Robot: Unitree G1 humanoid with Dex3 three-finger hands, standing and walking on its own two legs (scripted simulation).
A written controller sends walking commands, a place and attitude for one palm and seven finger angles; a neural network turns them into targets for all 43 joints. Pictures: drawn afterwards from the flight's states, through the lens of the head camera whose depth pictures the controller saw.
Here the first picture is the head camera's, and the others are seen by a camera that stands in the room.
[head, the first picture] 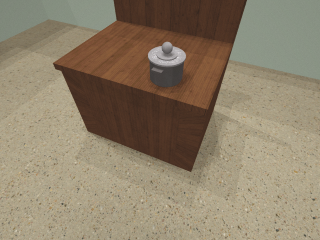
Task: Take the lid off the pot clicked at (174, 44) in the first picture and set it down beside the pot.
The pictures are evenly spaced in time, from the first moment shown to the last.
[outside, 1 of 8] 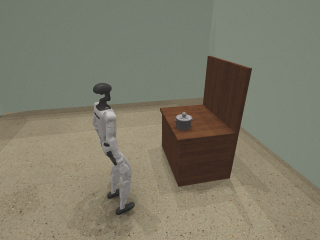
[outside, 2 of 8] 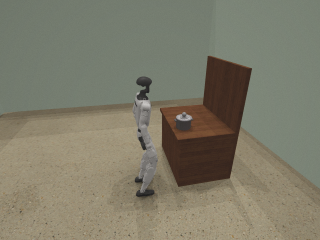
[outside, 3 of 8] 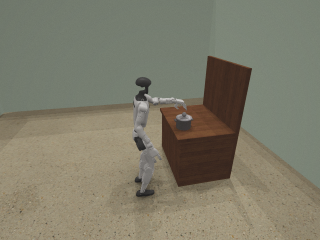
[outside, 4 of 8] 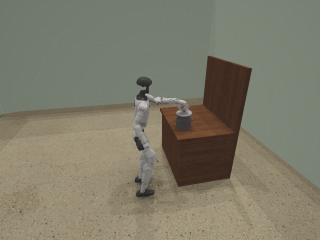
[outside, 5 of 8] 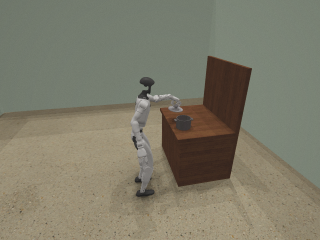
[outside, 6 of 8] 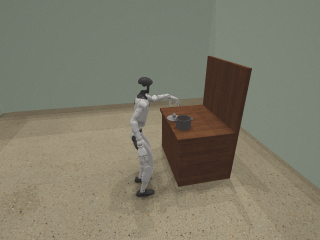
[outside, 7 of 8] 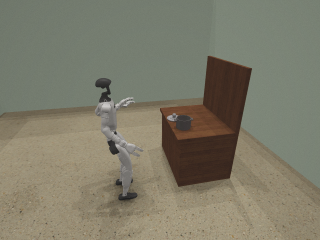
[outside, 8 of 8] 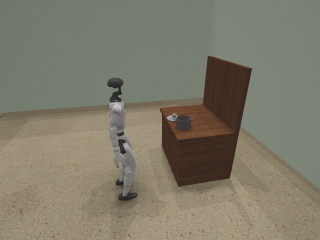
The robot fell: no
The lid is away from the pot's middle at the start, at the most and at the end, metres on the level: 0.00 0.24 0.24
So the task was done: yes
